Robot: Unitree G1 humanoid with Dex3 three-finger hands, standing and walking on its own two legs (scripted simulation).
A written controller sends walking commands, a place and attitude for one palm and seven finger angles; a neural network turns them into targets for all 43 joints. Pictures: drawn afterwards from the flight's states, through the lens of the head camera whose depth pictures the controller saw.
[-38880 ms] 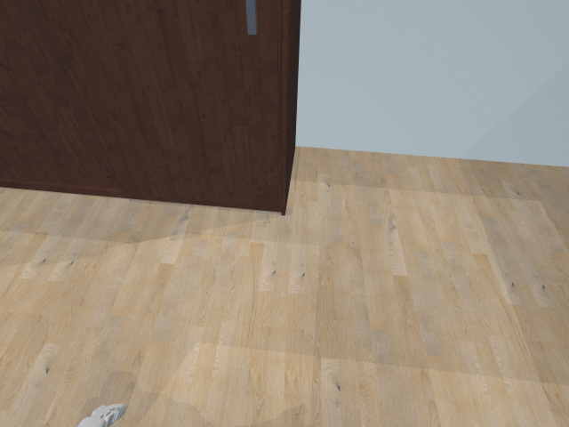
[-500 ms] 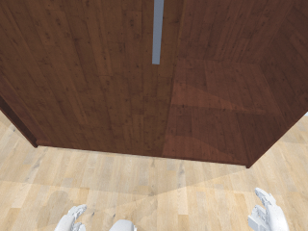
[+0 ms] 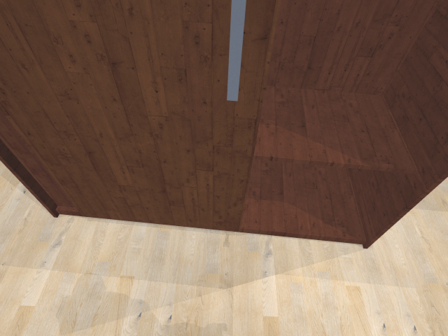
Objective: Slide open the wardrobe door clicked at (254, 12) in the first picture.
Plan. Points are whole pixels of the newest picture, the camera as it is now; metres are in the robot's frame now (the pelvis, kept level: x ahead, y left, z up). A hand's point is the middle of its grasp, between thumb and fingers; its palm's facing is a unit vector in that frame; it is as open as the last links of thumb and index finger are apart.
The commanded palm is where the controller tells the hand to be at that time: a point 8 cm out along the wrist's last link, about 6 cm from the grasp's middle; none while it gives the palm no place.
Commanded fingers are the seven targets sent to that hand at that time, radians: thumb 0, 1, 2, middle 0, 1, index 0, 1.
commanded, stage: let the arm hang, fingers relaxed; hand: right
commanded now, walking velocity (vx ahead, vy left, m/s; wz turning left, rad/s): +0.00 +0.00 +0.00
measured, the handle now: (238, 17) +0.62 +0.03 +0.25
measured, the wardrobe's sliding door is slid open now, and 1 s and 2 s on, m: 0.60 0.60 0.60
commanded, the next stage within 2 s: look to check the result in 0.44 s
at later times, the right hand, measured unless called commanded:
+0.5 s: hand out of the picture +0.00 -0.17 -0.17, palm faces +0.02 +0.98 -0.17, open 7.3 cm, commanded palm none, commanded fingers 0.00 -0.90 -0.90 0.20 0.30 0.20 0.30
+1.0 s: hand out of the picture +0.01 -0.17 -0.17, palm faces +0.03 +0.98 -0.19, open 7.3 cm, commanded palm none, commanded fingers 0.00 -0.90 -0.90 0.20 0.30 0.20 0.30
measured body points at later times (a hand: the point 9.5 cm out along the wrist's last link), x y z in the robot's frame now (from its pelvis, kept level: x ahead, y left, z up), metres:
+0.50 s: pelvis +0.00 +0.00 +0.00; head +0.02 +0.00 +0.45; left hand +0.01 +0.23 -0.16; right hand +0.00 -0.22 -0.16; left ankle +0.00 +0.15 -0.74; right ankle -0.02 -0.10 -0.74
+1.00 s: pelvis +0.00 +0.01 +0.00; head +0.02 +0.01 +0.45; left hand +0.00 +0.23 -0.16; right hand +0.01 -0.22 -0.16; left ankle +0.00 +0.15 -0.74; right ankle -0.02 -0.10 -0.74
